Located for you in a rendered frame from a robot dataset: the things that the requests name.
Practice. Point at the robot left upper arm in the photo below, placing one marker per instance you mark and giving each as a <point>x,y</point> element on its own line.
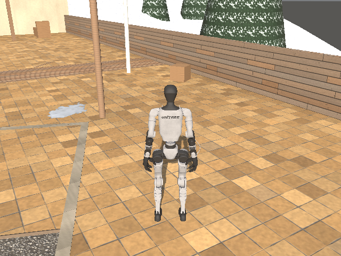
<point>152,122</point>

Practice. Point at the robot right forearm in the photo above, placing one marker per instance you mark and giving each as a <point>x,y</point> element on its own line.
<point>192,146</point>

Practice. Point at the robot right upper arm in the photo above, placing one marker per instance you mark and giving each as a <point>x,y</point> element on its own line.
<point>188,122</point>

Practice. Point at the robot left forearm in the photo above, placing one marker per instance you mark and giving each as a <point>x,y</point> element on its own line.
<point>148,146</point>

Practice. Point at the robot left hand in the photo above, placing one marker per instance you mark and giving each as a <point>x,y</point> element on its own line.
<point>146,164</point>

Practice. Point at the robot right hand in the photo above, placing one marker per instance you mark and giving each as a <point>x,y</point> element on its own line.
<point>194,165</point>

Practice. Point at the left robot thigh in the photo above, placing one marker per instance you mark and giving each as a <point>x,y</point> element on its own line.
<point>158,159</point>

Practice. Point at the humanoid robot torso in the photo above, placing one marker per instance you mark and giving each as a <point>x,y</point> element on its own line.
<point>170,129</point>

